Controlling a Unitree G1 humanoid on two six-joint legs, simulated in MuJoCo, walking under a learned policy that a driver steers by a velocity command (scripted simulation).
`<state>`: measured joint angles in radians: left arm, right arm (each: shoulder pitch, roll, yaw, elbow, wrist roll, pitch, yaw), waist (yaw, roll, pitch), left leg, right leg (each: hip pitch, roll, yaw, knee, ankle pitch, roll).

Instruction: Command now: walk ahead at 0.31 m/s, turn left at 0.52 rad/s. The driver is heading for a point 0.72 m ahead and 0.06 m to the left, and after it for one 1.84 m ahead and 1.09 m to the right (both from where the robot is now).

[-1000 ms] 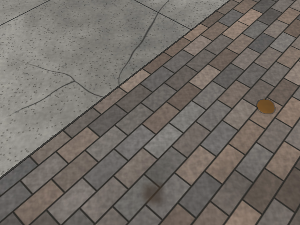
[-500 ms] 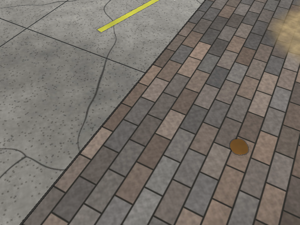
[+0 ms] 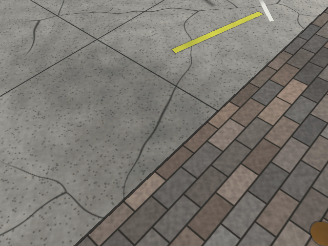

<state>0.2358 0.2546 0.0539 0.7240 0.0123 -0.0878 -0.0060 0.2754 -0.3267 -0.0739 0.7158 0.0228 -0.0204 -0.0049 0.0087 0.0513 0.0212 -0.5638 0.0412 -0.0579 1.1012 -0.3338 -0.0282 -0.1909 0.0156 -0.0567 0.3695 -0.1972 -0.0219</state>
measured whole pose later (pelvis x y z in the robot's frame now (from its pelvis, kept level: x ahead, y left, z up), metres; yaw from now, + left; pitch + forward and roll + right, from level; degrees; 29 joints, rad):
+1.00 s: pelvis +0.36 +0.01 +0.01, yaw +4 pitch +3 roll +2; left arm 0.44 0.25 0.03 0.77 -0.01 -0.05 0.01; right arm 0.11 -0.30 -0.06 0.66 -0.01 -0.09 0.02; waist 0.06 0.03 0.01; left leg -0.61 0.02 -0.06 0.77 -0.13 -0.04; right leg -0.13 0.05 0.12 0.33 -0.24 -0.07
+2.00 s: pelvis +0.84 -0.08 +0.00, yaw -31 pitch +3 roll +1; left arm 0.23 0.32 0.07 0.63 0.00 0.00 0.01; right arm 0.06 -0.33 -0.04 0.71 -0.01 -0.04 -0.02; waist 0.03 0.02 0.09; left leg -0.65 0.05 -0.10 0.94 -0.28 -0.09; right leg -0.33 0.11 0.10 0.44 -0.15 -0.08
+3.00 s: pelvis +0.90 -0.13 -0.01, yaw -59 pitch +0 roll +0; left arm 0.14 0.23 0.01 0.67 0.02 0.01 0.01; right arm 0.18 -0.29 -0.06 0.78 0.01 0.03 0.00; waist -0.02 0.03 0.02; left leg -0.28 0.05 -0.01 0.61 -0.29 -0.06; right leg -0.23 0.08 0.05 0.49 -0.26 -0.06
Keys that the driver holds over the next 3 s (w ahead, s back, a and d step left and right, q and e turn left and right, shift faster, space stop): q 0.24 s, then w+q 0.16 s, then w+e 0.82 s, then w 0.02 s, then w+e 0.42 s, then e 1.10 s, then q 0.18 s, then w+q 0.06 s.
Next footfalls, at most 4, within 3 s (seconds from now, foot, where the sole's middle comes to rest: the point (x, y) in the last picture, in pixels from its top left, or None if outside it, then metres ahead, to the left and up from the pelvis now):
0.24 left None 0.23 0.14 -0.78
0.74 right None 0.35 -0.07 -0.78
1.22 left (143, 207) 0.65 0.15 -0.78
1.72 right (215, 162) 0.88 -0.17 -0.78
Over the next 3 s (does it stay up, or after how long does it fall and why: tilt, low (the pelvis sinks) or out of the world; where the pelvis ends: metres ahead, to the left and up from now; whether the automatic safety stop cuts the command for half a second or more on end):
stays up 0.90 -0.13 -0.01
